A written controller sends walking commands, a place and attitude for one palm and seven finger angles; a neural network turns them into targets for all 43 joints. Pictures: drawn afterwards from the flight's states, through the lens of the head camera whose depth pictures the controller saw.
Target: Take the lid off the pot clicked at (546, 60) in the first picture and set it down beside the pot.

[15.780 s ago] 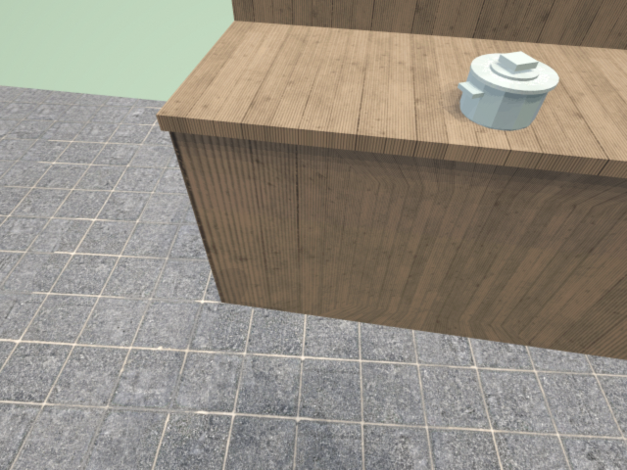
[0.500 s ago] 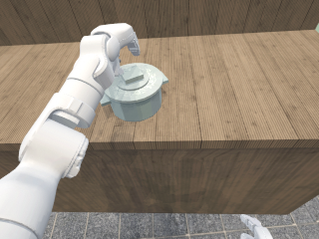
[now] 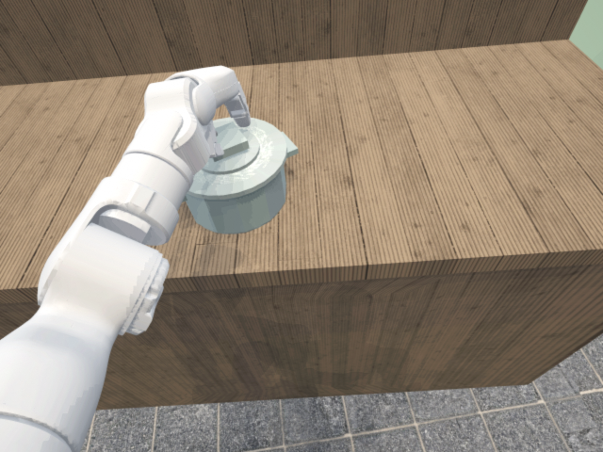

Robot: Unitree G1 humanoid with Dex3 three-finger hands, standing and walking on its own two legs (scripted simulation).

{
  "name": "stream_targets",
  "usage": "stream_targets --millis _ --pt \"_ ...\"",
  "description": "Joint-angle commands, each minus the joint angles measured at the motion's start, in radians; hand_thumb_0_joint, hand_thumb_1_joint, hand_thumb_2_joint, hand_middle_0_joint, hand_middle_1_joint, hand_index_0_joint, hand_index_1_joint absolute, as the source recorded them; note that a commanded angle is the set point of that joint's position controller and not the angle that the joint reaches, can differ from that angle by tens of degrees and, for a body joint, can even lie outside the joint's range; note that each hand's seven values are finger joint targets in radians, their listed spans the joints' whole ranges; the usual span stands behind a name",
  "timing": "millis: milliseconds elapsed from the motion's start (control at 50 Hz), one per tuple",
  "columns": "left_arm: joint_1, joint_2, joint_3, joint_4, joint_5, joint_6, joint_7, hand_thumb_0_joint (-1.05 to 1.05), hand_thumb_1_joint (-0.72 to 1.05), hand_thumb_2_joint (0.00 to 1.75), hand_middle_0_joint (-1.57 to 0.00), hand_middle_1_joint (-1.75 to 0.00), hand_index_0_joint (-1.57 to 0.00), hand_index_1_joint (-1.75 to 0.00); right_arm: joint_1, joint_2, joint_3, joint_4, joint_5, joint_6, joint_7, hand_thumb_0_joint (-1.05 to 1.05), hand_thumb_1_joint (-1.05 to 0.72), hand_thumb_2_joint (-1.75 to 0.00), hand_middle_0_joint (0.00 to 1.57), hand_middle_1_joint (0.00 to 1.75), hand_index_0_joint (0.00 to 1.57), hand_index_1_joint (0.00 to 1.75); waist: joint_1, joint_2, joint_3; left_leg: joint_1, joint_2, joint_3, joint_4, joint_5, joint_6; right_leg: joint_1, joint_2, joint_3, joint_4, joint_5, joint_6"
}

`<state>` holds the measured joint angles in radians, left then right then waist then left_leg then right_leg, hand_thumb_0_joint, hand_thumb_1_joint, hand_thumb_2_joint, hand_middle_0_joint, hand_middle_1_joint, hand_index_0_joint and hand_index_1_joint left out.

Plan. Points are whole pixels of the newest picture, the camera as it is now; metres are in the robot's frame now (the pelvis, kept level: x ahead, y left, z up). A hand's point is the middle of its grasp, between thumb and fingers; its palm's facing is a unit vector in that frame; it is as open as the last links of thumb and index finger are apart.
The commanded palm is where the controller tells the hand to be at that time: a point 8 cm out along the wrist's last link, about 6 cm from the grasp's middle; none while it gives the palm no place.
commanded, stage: lower the open fingers around the knob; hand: left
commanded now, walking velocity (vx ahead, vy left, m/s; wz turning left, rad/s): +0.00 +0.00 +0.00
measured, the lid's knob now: (224, 141) +0.50 +0.09 +0.15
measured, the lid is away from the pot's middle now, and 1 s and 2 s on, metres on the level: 0.00 0.00 0.00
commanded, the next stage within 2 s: close the fingers and squeeze the knob in 0.62 s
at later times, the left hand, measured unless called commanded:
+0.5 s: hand (212, 138) +0.48 +0.09 +0.18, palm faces -0.33 -0.06 -0.94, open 10.3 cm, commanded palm +0.46 +0.10 +0.23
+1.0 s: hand (222, 142) +0.47 +0.08 +0.18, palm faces -0.34 -0.06 -0.94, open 10.0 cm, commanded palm +0.46 +0.09 +0.23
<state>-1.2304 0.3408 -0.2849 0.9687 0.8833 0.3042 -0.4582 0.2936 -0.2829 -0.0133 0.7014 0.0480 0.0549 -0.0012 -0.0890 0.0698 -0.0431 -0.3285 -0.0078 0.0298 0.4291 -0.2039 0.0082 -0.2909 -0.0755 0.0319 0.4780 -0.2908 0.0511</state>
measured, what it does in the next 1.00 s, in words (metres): stands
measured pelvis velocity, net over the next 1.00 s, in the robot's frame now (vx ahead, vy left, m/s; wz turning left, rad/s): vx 0.00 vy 0.00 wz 0.02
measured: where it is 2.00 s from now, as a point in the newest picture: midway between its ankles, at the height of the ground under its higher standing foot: outside the picture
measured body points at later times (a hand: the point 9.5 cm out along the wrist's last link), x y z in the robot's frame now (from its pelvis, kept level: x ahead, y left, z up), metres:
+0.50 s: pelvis +0.01 +0.00 +0.00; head +0.04 -0.03 +0.45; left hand +0.49 +0.10 +0.23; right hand +0.10 -0.25 -0.14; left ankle +0.00 +0.12 -0.74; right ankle -0.03 -0.15 -0.74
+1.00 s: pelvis +0.00 +0.00 +0.00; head +0.03 -0.04 +0.45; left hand +0.48 +0.08 +0.23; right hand +0.10 -0.26 -0.14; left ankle +0.00 +0.12 -0.74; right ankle -0.03 -0.15 -0.74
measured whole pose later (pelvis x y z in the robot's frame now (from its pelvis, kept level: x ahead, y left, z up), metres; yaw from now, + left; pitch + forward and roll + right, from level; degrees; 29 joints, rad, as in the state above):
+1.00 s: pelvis +0.00 +0.00 +0.00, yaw +1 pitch +6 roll +1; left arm -1.22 0.29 -0.32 0.97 0.87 0.32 -0.43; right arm 0.23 -0.27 0.00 0.70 0.05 0.09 0.00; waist -0.07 0.07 -0.06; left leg -0.34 -0.01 0.01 0.45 -0.21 0.00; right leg -0.29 -0.08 0.01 0.50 -0.30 0.05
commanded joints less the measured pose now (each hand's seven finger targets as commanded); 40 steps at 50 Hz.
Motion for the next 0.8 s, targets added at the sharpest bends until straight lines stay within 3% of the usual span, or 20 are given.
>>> stream_targets --millis 0,20,80,120,160,200,220,280,320,360,400,420,500,560,580,600,620,700,720,780 --pt "-0.563 0.205 0.069 -0.201 0.005 -0.012 0.041 0.0 -0.38 1.61 -0.85 -0.08 -0.85 -0.08 -0.03 -0.115 -0.04 -0.117 -0.004 -0.05 -0.008 0.0 -0.9 -0.9 0.2 0.3 0.2 0.3 0.003 -0.123 -0.414 0.294 -0.058 -0.011 0.025 0.305 0.074 0.026 0.098 -0.09 -0.029 0.434 -0.077" --pt "-0.581 0.242 0.093 -0.211 0.022 -0.014 0.043 0.0 -0.38 1.61 -0.85 -0.08 -0.85 -0.08 -0.035 -0.112 -0.035 -0.117 -0.005 -0.051 -0.007 0.0 -0.9 -0.9 0.2 0.3 0.2 0.3 0.007 -0.128 -0.437 0.299 -0.058 -0.014 0.023 0.308 0.071 0.037 0.101 -0.087 -0.023 0.436 -0.074" --pt "-0.481 0.162 0.039 -0.067 0.024 0.015 0.036 0.0 -0.38 1.61 -0.85 -0.08 -0.85 -0.08 -0.025 -0.118 -0.032 -0.099 0.0 -0.036 -0.006 0.0 -0.9 -0.9 0.2 0.3 0.2 0.3 -0.006 -0.183 -0.328 0.228 -0.062 0.001 0.016 0.248 0.069 -0.008 0.104 -0.098 -0.033 0.4 -0.072" --pt "-0.498 0.204 0.076 -0.125 0.018 0.002 0.038 0.0 -0.38 1.61 -0.85 -0.08 -0.85 -0.08 -0.035 -0.117 -0.034 -0.112 -0.006 -0.033 -0.005 0.0 -0.9 -0.9 0.2 0.3 0.2 0.3 0.003 -0.147 -0.391 0.252 -0.063 0.001 0.028 0.276 0.07 0.025 0.098 -0.091 -0.024 0.435 -0.074" --pt "-0.457 0.178 0.051 -0.079 0.029 0.008 0.035 0.0 -0.38 1.61 -0.85 -0.08 -0.85 -0.08 -0.043 -0.115 -0.03 -0.114 -0.001 -0.021 -0.005 0.0 -0.9 -0.9 0.2 0.3 0.2 0.3 -0.003 -0.178 -0.37 0.228 -0.064 0.006 0.033 0.283 0.069 0.019 0.1 -0.093 -0.019 0.445 -0.073" --pt "-0.509 0.13 0.012 -0.144 0.011 0.003 0.035 0.0 -0.38 1.61 -0.85 -0.08 -0.85 -0.08 -0.038 -0.116 -0.038 -0.115 0.0 -0.01 -0.003 0.0 -0.9 -0.9 0.2 0.3 0.2 0.3 -0.015 -0.139 -0.375 0.25 -0.058 0.008 0.035 0.296 0.07 0.003 0.097 -0.095 -0.025 0.445 -0.076" --pt "-0.524 0.183 0.052 -0.174 0.028 0.001 0.041 0.0 -0.38 1.61 -0.85 -0.08 -0.85 -0.08 -0.046 -0.113 -0.035 -0.12 -0.002 -0.011 0.0 0.0 -0.9 -0.9 0.2 0.3 0.2 0.3 -0.005 -0.114 -0.413 0.276 -0.055 -0.001 0.041 0.329 0.068 0.011 0.099 -0.092 -0.016 0.452 -0.076" --pt "-0.508 0.129 0.019 -0.138 0.03 0.013 0.037 0.0 -0.38 1.61 -0.85 -0.08 -0.85 -0.08 -0.048 -0.106 -0.032 -0.116 -0.002 -0.005 0.001 0.0 -0.9 -0.9 0.2 0.3 0.2 0.3 -0.012 -0.139 -0.389 0.272 -0.055 -0.008 0.045 0.334 0.066 -0.013 0.104 -0.1 -0.016 0.439 -0.076" --pt "-0.5 0.189 0.069 -0.154 0.024 0.008 0.041 0.0 -0.38 1.61 -0.85 -0.08 -0.85 -0.08 -0.045 -0.111 -0.032 -0.118 -0.005 -0.001 0.0 0.0 -0.9 -0.9 0.2 0.3 0.2 0.3 -0.002 -0.137 -0.412 0.264 -0.056 -0.005 0.042 0.333 0.068 0.02 0.101 -0.096 -0.014 0.459 -0.076" --pt "-0.494 0.163 0.049 -0.161 0.023 0.01 0.035 0.0 -0.38 1.61 -0.85 -0.08 -0.85 -0.08 -0.058 -0.103 -0.03 -0.128 -0.002 -0.004 0.0 0.0 -0.9 -0.9 0.2 0.3 0.2 0.3 -0.002 -0.152 -0.411 0.266 -0.059 -0.004 0.046 0.35 0.069 0.026 0.099 -0.094 -0.011 0.48 -0.075" --pt "-0.488 0.118 0.015 -0.242 0.002 -0.001 0.034 0.0 -0.38 1.61 -0.85 -0.08 -0.85 -0.08 -0.063 -0.103 -0.038 -0.138 -0.001 -0.002 0.006 0.0 -0.9 -0.9 0.2 0.3 0.2 0.3 -0.001 -0.102 -0.444 0.31 -0.05 -0.01 0.057 0.417 0.069 0.017 0.095 -0.095 -0.01 0.491 -0.078" --pt "-0.506 0.142 0.031 -0.27 0.015 -0.002 0.035 0.0 -0.38 1.61 -0.85 -0.08 -0.85 -0.08 -0.069 -0.098 -0.035 -0.139 -0.002 -0.003 0.01 0.0 -0.9 -0.9 0.2 0.3 0.2 0.3 0.004 -0.1 -0.457 0.33 -0.048 -0.02 0.057 0.44 0.067 0.019 0.1 -0.096 -0.007 0.489 -0.076" --pt "-0.457 0.15 0.052 -0.244 -0.014 0.01 0.036 0.0 -0.38 1.61 -0.85 -0.08 -0.85 -0.08 -0.065 -0.108 -0.038 -0.132 -0.001 0.002 0.011 0.0 -0.9 -0.9 0.2 0.3 0.2 0.3 0.006 -0.135 -0.407 0.297 -0.05 -0.016 0.048 0.395 0.069 0.022 0.097 -0.1 -0.016 0.473 -0.078" --pt "-0.483 0.083 -0.012 -0.268 -0.003 0.013 0.035 0.0 -0.38 1.61 -0.85 -0.08 -0.85 -0.08 -0.087 -0.091 -0.03 -0.132 0.002 -0.004 0.015 0.0 -0.9 -0.9 0.2 0.3 0.2 0.3 -0.002 -0.134 -0.391 0.308 -0.054 -0.02 0.044 0.368 0.065 -0.001 0.104 -0.107 -0.016 0.445 -0.076" --pt "-0.476 0.154 0.05 -0.248 0.002 0.016 0.042 0.0 -0.38 1.61 -0.85 -0.08 -0.85 -0.08 -0.083 -0.099 -0.03 -0.124 0.0 -0.003 0.013 0.0 -0.9 -0.9 0.2 0.3 0.2 0.3 0.009 -0.148 -0.394 0.301 -0.052 -0.021 0.042 0.357 0.065 0.012 0.104 -0.105 -0.013 0.445 -0.078" --pt "-0.454 0.169 0.067 -0.241 -0.015 0.012 0.047 0.0 -0.38 1.61 -0.85 -0.08 -0.85 -0.08 -0.079 -0.108 -0.031 -0.127 -0.003 0.0 0.012 0.0 -0.9 -0.9 0.2 0.3 0.2 0.3 0.015 -0.133 -0.397 0.286 -0.055 -0.02 0.039 0.347 0.066 0.027 0.096 -0.1 -0.016 0.448 -0.082" --pt "-0.486 0.147 0.041 -0.279 -0.008 0.008 0.044 0.0 -0.38 1.61 -0.85 -0.08 -0.85 -0.08 -0.089 -0.095 -0.026 -0.135 -0.002 -0.003 0.013 0.0 -0.9 -0.9 0.2 0.3 0.2 0.3 0.013 -0.132 -0.43 0.299 -0.058 -0.02 0.033 0.349 0.065 0.042 0.098 -0.1 -0.011 0.455 -0.077" --pt "-0.477 0.095 0.005 -0.222 -0.019 0.014 0.046 0.0 -0.38 1.61 -0.85 -0.08 -0.85 -0.08 -0.083 -0.103 -0.031 -0.115 0.0 0.004 0.009 0.0 -0.9 -0.9 0.2 0.3 0.2 0.3 -0.002 -0.16 -0.36 0.275 -0.056 -0.015 0.035 0.307 0.065 0.002 0.098 -0.107 -0.022 0.423 -0.08" --pt "-0.507 0.121 0.018 -0.24 -0.006 0.013 0.048 0.0 -0.16 1.06 -0.57 -0.55 -0.57 -0.55 -0.092 -0.098 -0.025 -0.119 -0.001 0.002 0.01 0.0 -0.9 -0.9 0.2 0.3 0.2 0.3 0.003 -0.147 -0.387 0.283 -0.059 -0.015 0.027 0.298 0.063 0.014 0.1 -0.105 -0.017 0.42 -0.078" --pt "-0.501 0.107 0.01 -0.179 0.0 0.022 0.048 0.0 -0.13 1.06 -0.56 -0.62 -0.56 -0.62 -0.092 -0.098 -0.021 -0.11 0.0 0.002 0.003 0.0 -0.9 -0.9 0.2 0.3 0.2 0.3 0.0 -0.162 -0.356 0.266 -0.059 -0.016 0.024 0.271 0.061 -0.007 0.101 -0.107 -0.018 0.397 -0.079"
